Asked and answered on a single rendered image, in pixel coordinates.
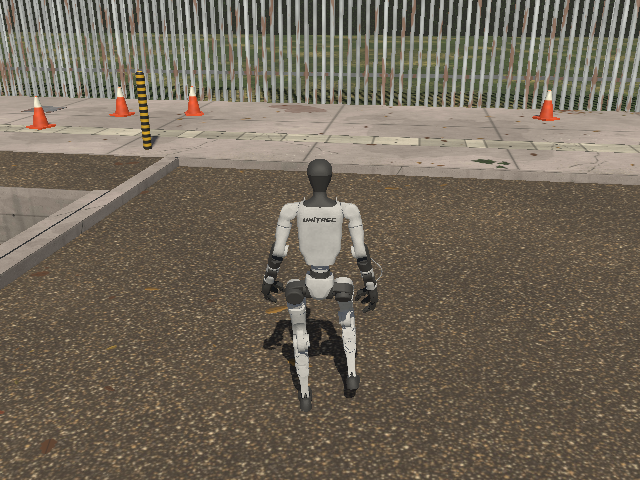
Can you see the right robot upper arm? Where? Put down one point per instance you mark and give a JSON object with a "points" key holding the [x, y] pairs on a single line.
{"points": [[350, 211]]}

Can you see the left robot hand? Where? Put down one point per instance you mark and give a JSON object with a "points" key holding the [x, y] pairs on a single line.
{"points": [[266, 288]]}

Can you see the right robot hand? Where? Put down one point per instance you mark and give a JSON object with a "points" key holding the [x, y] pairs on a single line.
{"points": [[372, 296]]}

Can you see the robot right foot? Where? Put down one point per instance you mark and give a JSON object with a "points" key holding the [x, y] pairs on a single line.
{"points": [[353, 382]]}

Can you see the robot left forearm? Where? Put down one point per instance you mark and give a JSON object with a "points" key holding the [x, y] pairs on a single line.
{"points": [[273, 267]]}

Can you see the robot torso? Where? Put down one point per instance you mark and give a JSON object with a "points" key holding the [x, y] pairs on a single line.
{"points": [[319, 234]]}

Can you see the left robot upper arm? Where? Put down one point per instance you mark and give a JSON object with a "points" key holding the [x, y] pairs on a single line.
{"points": [[288, 212]]}

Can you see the robot right forearm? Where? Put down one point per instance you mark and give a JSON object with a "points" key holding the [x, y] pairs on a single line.
{"points": [[366, 270]]}

